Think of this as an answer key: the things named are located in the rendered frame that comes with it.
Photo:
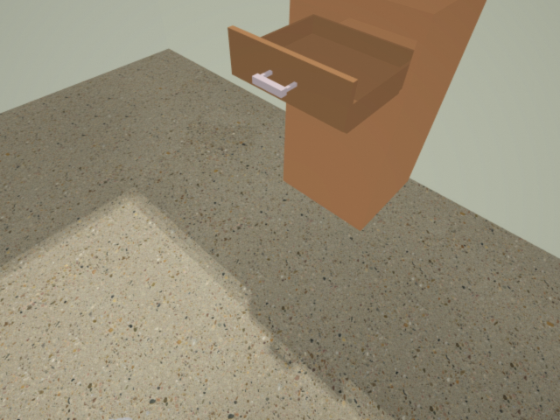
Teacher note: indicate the drawer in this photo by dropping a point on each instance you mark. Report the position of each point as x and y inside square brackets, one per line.
[343, 75]

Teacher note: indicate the handle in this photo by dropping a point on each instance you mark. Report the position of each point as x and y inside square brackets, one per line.
[263, 82]

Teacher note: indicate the cabinet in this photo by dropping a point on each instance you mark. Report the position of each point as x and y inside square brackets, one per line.
[355, 175]

